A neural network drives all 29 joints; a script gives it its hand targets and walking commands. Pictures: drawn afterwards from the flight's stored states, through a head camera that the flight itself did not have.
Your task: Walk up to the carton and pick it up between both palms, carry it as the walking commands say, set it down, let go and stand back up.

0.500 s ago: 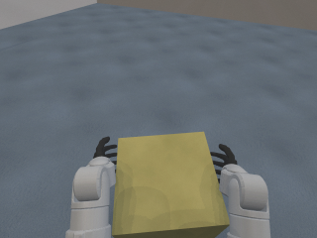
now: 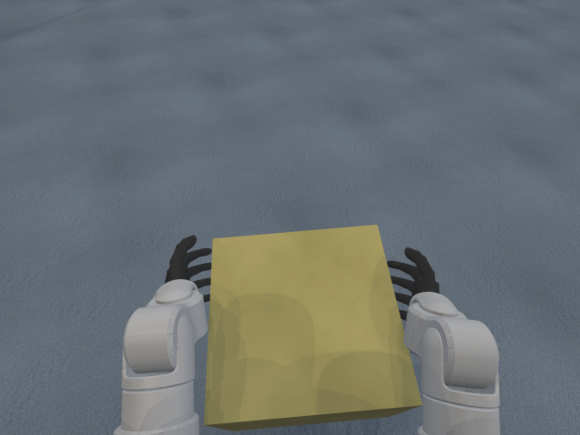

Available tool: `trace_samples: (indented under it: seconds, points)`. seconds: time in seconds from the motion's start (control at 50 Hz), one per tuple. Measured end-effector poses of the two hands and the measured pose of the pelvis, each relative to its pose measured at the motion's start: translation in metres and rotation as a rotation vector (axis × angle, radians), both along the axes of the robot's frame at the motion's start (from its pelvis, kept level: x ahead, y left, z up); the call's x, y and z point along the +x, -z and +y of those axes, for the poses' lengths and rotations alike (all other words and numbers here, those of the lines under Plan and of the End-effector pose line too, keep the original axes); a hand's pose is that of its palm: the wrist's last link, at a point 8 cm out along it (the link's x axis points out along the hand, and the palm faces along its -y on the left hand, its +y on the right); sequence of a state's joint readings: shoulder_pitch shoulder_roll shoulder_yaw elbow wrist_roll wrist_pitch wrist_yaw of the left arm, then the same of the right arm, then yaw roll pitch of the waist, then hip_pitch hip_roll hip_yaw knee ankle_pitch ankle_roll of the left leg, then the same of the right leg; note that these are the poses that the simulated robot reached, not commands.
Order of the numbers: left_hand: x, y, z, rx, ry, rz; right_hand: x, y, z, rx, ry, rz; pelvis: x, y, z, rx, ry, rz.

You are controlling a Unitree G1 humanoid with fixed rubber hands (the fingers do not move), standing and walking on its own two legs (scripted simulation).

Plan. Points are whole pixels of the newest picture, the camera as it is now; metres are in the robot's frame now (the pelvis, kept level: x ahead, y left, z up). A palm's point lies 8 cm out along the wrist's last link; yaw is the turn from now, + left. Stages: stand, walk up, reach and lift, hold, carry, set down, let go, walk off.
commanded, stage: carry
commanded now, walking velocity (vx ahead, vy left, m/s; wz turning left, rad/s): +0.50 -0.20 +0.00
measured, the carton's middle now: (303, 330) +0.27 +0.00 +0.01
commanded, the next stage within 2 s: none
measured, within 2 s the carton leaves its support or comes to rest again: neither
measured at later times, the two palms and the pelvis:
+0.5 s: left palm (268, 124) +0.70 +0.07 +0.06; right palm (411, 137) +0.68 -0.23 +0.05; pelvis +0.41 -0.08 -0.01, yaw +0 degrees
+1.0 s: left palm (305, 36) +1.16 -0.02 +0.07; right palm (405, 42) +1.17 -0.32 +0.06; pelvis +0.88 -0.18 -0.01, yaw +0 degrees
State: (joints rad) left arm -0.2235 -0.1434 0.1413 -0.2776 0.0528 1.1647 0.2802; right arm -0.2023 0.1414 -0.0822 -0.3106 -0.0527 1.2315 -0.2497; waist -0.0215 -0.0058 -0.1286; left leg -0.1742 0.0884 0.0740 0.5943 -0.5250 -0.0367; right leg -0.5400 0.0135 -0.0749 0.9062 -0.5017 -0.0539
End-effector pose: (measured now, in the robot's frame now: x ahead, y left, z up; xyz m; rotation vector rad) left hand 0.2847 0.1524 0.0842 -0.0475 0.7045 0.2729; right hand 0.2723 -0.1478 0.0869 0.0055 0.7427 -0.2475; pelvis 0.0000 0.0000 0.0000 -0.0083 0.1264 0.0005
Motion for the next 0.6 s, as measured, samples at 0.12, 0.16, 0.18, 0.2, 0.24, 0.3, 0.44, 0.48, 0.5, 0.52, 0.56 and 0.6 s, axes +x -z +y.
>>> trace_samples:
  seconds: [0.12,0.16,0.18,0.2,0.24,0.3,0.44,0.48,0.5,0.52,0.56,0.6]
  points:
    - [0.096,-0.004,-0.029,-0.006,-0.015,-0.046,0.098,-0.002,-0.028,-0.005,-0.014,-0.042,0.096,0.006,-0.033,0.003,-0.037,-0.004]
    - [0.124,-0.005,-0.031,0.001,-0.030,-0.037,0.132,-0.003,-0.031,0.001,-0.030,-0.037,0.127,0.004,-0.039,0.017,-0.047,0.002]
    - [0.139,-0.006,-0.031,0.006,-0.038,-0.032,0.148,-0.002,-0.031,0.006,-0.038,-0.033,0.142,0.003,-0.041,0.020,-0.049,0.006]
    - [0.153,-0.006,-0.032,0.011,-0.046,-0.029,0.165,0.000,-0.032,0.010,-0.047,-0.029,0.158,0.003,-0.043,0.022,-0.051,0.009]
    - [0.183,-0.004,-0.031,0.017,-0.063,-0.023,0.200,0.004,-0.031,0.016,-0.064,-0.023,0.190,0.004,-0.047,0.026,-0.054,0.009]
    - [0.232,0.002,-0.030,0.023,-0.082,-0.030,0.255,0.012,-0.030,0.024,-0.081,-0.030,0.241,0.013,-0.050,0.037,-0.061,0.003]
    - [0.359,0.018,-0.059,0.031,-0.020,0.004,0.368,0.027,-0.060,0.038,-0.022,-0.009,0.361,0.017,-0.063,0.046,-0.001,0.018]
    - [0.399,0.021,-0.077,0.035,0.017,0.023,0.397,0.032,-0.077,0.044,0.014,0.012,0.394,0.014,-0.071,0.042,0.008,0.021]
    - [0.420,0.023,-0.087,0.033,0.032,0.026,0.413,0.034,-0.087,0.043,0.031,0.016,0.411,0.013,-0.077,0.041,0.011,0.020]
    - [0.441,0.025,-0.096,0.027,0.046,0.026,0.429,0.035,-0.096,0.042,0.045,0.017,0.429,0.013,-0.082,0.039,0.014,0.018]
    - [0.484,0.028,-0.115,0.010,0.060,0.009,0.466,0.036,-0.115,0.036,0.061,0.004,0.468,0.016,-0.097,0.037,0.012,0.020]
    - [0.526,0.028,-0.131,0.003,0.059,-0.023,0.508,0.038,-0.131,0.032,0.061,-0.026,0.509,0.023,-0.113,0.028,-0.004,0.011]
